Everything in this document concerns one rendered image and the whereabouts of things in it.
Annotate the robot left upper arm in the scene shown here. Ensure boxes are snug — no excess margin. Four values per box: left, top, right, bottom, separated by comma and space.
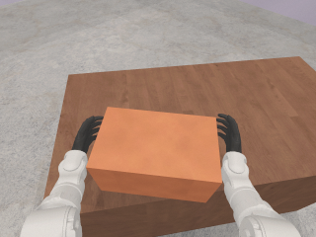
22, 205, 83, 237

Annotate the pedestal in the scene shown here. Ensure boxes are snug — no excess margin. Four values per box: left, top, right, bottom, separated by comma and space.
43, 56, 316, 237

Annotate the right robot forearm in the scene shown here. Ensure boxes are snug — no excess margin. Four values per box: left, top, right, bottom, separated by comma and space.
221, 151, 301, 237

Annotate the left robot forearm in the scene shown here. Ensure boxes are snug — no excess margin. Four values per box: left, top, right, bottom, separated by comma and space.
20, 150, 88, 237

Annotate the left robot hand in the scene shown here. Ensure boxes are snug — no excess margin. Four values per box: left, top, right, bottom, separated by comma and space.
71, 116, 104, 154

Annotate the carton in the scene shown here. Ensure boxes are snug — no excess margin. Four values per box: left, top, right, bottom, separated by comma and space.
86, 107, 222, 203

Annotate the robot right upper arm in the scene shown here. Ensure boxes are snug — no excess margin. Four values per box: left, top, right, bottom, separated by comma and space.
239, 214, 300, 237

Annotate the right robot hand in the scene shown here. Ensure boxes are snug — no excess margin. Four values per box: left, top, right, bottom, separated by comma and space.
216, 114, 242, 153

